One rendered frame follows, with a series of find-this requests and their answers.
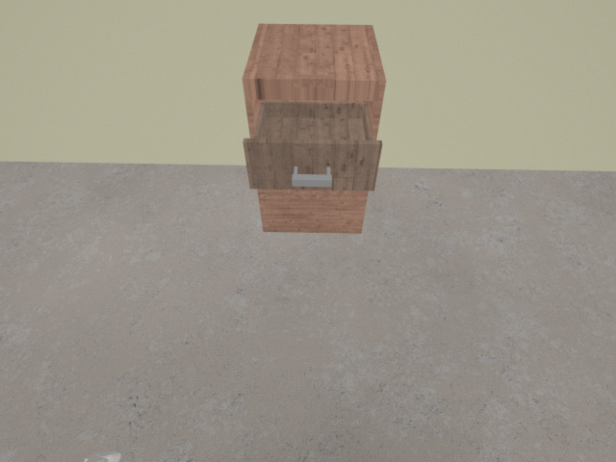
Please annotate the drawer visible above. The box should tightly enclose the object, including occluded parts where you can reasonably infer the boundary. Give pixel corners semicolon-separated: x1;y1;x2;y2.
243;101;382;191

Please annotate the cabinet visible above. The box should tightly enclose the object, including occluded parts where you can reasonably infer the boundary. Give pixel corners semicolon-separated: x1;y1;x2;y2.
243;24;386;234

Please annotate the handle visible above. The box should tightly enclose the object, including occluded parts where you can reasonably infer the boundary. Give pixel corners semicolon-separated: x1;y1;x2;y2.
292;167;332;187
294;75;334;88

